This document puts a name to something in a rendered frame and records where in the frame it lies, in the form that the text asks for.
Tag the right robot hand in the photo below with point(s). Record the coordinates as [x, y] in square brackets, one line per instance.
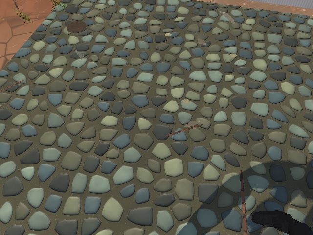
[280, 221]

